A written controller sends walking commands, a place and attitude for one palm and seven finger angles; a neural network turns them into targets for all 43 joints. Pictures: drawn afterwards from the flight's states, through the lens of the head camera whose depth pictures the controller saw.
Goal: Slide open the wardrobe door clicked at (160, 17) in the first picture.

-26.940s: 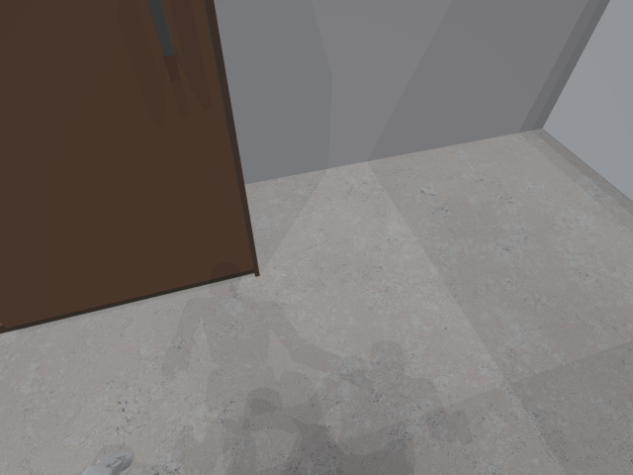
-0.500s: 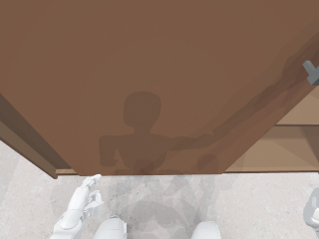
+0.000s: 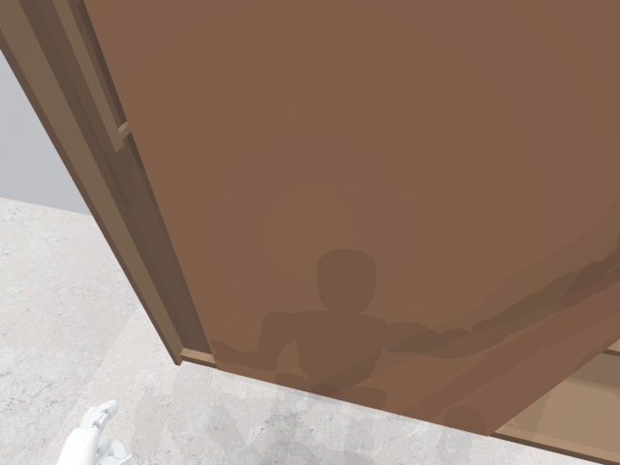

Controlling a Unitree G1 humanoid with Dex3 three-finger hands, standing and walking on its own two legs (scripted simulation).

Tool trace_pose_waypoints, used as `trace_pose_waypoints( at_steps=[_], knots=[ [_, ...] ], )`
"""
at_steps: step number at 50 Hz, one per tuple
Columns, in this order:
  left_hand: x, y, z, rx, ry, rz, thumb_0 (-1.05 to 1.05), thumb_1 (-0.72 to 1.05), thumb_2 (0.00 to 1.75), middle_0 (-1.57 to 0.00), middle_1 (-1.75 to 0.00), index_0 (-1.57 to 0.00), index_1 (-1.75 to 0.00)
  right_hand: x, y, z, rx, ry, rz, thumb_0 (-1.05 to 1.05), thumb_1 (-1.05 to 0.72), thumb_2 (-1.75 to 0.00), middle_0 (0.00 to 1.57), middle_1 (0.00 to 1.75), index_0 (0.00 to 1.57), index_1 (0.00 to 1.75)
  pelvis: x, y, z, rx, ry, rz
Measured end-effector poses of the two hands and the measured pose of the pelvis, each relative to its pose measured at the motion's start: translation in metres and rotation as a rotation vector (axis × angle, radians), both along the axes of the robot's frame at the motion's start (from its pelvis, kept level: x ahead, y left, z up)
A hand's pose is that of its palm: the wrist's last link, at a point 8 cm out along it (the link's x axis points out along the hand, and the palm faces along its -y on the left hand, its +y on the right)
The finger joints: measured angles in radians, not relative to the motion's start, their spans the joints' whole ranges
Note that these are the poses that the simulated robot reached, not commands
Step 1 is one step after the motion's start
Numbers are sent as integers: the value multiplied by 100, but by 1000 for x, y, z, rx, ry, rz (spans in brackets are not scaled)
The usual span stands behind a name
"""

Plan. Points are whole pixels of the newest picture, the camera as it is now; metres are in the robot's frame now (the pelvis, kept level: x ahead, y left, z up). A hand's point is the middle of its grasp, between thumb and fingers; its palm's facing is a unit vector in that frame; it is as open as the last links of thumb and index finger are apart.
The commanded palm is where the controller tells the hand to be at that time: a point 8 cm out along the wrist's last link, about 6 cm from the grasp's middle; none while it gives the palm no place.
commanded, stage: stop walking and hold the door there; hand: right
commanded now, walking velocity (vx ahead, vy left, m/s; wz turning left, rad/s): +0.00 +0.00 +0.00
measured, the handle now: out of the picture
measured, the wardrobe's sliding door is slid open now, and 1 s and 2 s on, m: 0.67 0.67 0.66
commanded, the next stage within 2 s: none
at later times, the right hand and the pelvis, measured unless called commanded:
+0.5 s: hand out of the picture +0.37 -0.38 +0.23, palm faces +0.68 +0.69 -0.24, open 5.7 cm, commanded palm +0.32 -0.42 +0.20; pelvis +0.01 +0.01 +0.00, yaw +1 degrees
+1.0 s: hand out of the picture +0.37 -0.39 +0.22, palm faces +0.65 +0.71 -0.26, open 5.6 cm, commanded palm +0.32 -0.42 +0.20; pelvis +0.00 -0.01 -0.01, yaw -3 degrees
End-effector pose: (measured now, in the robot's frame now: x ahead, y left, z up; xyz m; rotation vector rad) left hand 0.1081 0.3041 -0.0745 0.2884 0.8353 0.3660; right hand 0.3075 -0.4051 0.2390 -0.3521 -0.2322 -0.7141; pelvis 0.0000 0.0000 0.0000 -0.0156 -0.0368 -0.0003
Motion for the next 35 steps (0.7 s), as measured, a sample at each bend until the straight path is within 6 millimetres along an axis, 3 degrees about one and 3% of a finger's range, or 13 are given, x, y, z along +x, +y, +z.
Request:
trace_pose_waypoints(
  at_steps=[9,17,27,35],
  knots=[
    [-33,-41,-37,-142,92,-21,1,90,90,-20,-30,-20,-30,0,2,1,19,17,-24,-15,-63,-75,46,140,30,136,-7,7,-3,11,13,19],
    [-48,-28,-46,-136,175,-1,1,90,90,-21,-30,-20,-30,1,-1,1,14,29,-26,-19,-60,-79,46,140,36,138,-1,8,-2,13,24,26],
    [-16,4,-26,-60,100,9,1,90,90,-20,-30,-20,-30,7,-3,-5,37,34,-27,-22,-61,-82,46,140,42,139,7,12,0,13,23,24],
    [15,2,-16,-57,33,-28,1,90,90,-20,-30,-20,-30,8,-3,-6,40,27,-33,-22,-61,-83,47,140,43,140,12,16,0,15,26,22]
  ],
)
